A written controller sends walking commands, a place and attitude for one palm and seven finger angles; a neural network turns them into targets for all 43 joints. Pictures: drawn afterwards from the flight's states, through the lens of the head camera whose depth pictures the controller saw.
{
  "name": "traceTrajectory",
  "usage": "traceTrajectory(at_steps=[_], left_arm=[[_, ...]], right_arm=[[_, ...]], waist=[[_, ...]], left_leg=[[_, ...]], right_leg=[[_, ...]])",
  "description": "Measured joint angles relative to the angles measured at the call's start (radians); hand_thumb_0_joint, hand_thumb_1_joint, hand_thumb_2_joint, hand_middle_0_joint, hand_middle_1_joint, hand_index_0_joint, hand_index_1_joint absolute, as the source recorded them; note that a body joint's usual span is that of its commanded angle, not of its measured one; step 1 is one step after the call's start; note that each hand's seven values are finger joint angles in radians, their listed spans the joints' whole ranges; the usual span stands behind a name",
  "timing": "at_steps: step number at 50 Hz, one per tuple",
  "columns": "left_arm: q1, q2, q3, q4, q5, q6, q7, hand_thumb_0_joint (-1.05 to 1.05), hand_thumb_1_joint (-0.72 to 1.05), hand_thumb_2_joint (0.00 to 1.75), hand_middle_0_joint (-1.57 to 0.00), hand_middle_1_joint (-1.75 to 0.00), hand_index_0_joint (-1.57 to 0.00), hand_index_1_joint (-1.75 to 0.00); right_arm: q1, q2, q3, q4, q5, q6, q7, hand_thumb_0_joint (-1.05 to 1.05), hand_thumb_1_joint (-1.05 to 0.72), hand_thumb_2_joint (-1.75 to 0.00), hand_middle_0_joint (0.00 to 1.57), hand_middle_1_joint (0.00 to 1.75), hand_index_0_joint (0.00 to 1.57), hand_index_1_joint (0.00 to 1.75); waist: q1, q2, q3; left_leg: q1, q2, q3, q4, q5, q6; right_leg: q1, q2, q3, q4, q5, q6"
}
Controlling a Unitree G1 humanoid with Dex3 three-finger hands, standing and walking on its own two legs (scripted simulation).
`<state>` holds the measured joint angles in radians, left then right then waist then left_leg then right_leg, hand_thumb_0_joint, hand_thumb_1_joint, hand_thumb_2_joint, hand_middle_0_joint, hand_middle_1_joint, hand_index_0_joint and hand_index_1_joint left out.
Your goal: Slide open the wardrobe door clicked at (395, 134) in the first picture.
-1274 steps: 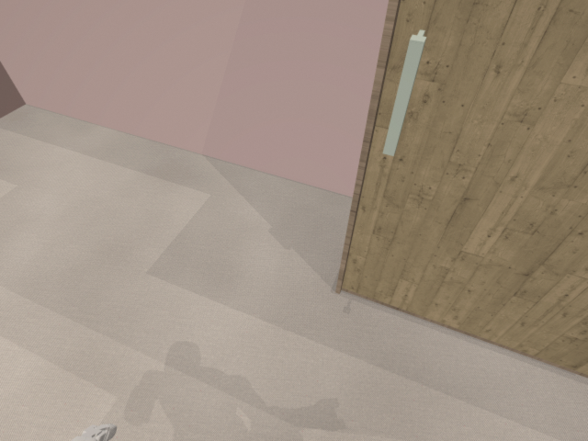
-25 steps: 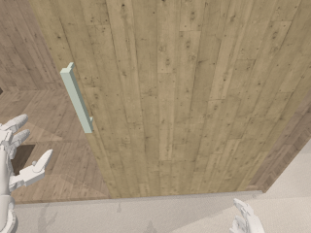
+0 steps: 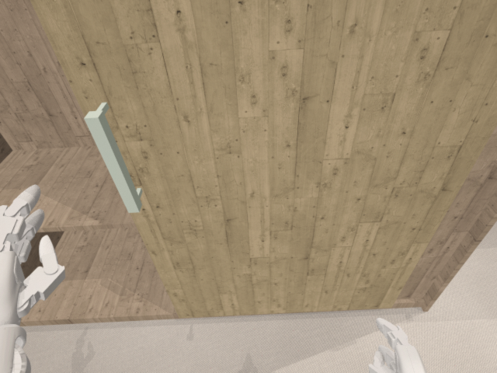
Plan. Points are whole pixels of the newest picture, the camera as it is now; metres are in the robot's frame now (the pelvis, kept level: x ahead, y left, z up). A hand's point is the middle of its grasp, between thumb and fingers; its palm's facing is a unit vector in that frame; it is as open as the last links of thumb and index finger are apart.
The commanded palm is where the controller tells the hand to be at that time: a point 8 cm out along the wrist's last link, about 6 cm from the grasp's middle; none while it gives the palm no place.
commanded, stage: step back with the hand held close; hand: left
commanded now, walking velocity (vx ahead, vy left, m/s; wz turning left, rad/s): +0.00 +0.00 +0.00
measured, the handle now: (120, 161) +0.48 +0.34 +0.10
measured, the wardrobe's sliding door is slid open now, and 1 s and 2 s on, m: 0.69 0.69 0.69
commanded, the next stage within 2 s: stop stepping back and stand still in 1.30 s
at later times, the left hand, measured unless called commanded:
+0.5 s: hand (38, 284) +0.16 +0.28 +0.16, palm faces +0.42 -0.78 -0.47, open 7.4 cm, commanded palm +0.11 +0.32 +0.17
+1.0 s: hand out of the picture +0.08 +0.36 +0.16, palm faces +0.51 -0.75 -0.41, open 7.4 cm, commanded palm +0.03 +0.39 +0.17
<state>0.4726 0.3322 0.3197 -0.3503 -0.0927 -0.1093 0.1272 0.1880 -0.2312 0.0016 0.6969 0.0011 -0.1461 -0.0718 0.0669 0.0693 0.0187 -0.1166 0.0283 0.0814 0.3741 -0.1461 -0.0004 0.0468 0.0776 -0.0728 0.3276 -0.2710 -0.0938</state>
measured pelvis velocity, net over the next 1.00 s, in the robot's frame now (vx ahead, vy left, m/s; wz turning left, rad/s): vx -0.10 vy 0.08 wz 0.03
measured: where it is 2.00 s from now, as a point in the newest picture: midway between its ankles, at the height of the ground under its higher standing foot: outside the picture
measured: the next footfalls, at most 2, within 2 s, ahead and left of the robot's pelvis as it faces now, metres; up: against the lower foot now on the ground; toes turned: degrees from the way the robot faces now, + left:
left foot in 1.36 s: -0.04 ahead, +0.21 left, +0.00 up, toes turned +4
right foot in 1.64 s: -0.29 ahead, +0.06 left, +0.00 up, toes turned +1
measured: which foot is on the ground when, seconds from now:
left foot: down 0.00-1.00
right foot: down 0.00-1.00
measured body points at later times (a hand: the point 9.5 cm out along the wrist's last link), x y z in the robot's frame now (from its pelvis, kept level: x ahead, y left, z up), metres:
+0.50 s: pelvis -0.03 +0.02 -0.01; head -0.04 +0.00 +0.44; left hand +0.13 +0.32 +0.18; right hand +0.15 -0.23 -0.09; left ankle +0.04 +0.13 -0.74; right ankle -0.05 -0.05 -0.74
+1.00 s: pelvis -0.10 +0.08 -0.01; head -0.10 +0.09 +0.44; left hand +0.05 +0.40 +0.18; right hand +0.10 -0.14 -0.08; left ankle +0.04 +0.13 -0.74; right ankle -0.05 -0.04 -0.74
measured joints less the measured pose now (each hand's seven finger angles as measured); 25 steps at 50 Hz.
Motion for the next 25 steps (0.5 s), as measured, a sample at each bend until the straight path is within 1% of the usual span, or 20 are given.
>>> traceTrajectory(at_steps=[7,10,12,15,18,22,25], left_arm=[[-0.007,0.010,0.006,0.003,0.003,-0.008,-0.004,0.02,0.89,0.90,-0.21,-0.30,-0.21,-0.30],[-0.024,0.033,0.039,0.010,0.014,-0.032,-0.006,0.02,0.89,0.90,-0.21,-0.30,-0.21,-0.30],[-0.016,0.040,0.048,0.000,0.019,-0.034,-0.005,0.02,0.89,0.90,-0.21,-0.30,-0.21,-0.30],[0.016,0.037,0.038,-0.033,0.024,-0.022,-0.002,0.02,0.89,0.90,-0.21,-0.30,-0.21,-0.30],[0.043,0.042,0.024,-0.059,0.025,-0.012,-0.001,0.02,0.89,0.90,-0.21,-0.30,-0.21,-0.30],[0.063,0.071,0.033,-0.076,0.023,-0.012,0.005,0.02,0.89,0.90,-0.22,-0.30,-0.21,-0.30],[0.064,0.086,0.047,-0.080,0.022,-0.018,0.016,0.02,0.89,0.90,-0.22,-0.30,-0.22,-0.30]], right_arm=[[0.003,-0.007,-0.004,-0.004,0.005,0.010,-0.003,0.01,-0.90,-0.90,0.20,0.30,0.20,0.30],[-0.007,-0.010,0.003,-0.025,0.008,0.040,0.000,0.01,-0.90,-0.90,0.20,0.30,0.20,0.30],[-0.013,-0.013,0.007,-0.044,0.013,0.061,0.001,0.01,-0.90,-0.90,0.20,0.30,0.20,0.30],[-0.015,-0.022,0.005,-0.076,0.018,0.083,-0.005,0.01,-0.90,-0.90,0.20,0.30,0.20,0.30],[-0.015,-0.030,-0.004,-0.098,0.021,0.103,-0.014,0.01,-0.90,-0.90,0.20,0.30,0.20,0.30],[-0.008,-0.032,-0.011,-0.114,0.027,0.122,-0.021,0.01,-0.90,-0.90,0.20,0.30,0.20,0.30],[0.006,-0.030,-0.009,-0.114,0.029,0.124,-0.026,0.01,-0.90,-0.90,0.20,0.30,0.20,0.29]], waist=[[-0.002,0.005,0.001],[-0.016,0.004,-0.016],[-0.021,-0.002,-0.023],[-0.033,-0.003,-0.033],[-0.044,0.003,-0.038],[-0.050,0.004,-0.035],[-0.050,-0.004,-0.030]], left_leg=[[-0.010,0.008,-0.005,0.010,-0.004,-0.004],[-0.091,0.016,-0.023,0.075,-0.015,0.017],[-0.130,0.018,-0.029,0.103,-0.016,0.026],[-0.158,0.016,-0.026,0.111,-0.022,0.011],[-0.183,0.013,-0.024,0.125,-0.027,0.001],[-0.215,0.011,-0.025,0.160,-0.031,0.010],[-0.226,0.003,-0.023,0.172,-0.029,0.020]], right_leg=[[-0.006,0.008,-0.004,0.004,-0.003,-0.006],[-0.066,0.017,-0.016,0.031,-0.005,-0.003],[-0.108,0.018,-0.013,0.064,-0.013,0.003],[-0.158,0.013,-0.007,0.112,-0.029,0.012],[-0.190,0.007,-0.008,0.143,-0.037,0.011],[-0.219,0.004,-0.010,0.172,-0.038,0.012],[-0.232,-0.006,-0.011,0.190,-0.038,0.023]])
